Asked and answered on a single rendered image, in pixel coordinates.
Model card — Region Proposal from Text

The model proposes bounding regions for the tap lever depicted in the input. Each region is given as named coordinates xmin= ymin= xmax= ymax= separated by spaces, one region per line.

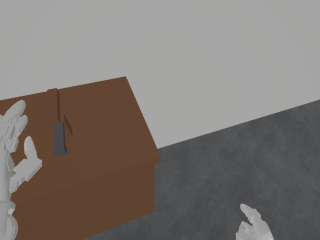
xmin=52 ymin=122 xmax=68 ymax=157

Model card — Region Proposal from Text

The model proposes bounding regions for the robot left forearm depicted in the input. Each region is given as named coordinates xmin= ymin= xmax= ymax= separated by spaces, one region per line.
xmin=0 ymin=200 xmax=18 ymax=240

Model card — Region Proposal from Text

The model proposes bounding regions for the robot left hand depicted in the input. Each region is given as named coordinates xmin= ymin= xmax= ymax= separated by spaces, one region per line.
xmin=0 ymin=100 xmax=42 ymax=201

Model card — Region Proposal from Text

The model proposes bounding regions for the counter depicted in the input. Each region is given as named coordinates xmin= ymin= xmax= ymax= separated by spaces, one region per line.
xmin=0 ymin=76 xmax=161 ymax=240

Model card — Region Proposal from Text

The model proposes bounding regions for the robot right hand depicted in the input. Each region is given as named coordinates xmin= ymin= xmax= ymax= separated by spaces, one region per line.
xmin=236 ymin=203 xmax=274 ymax=240

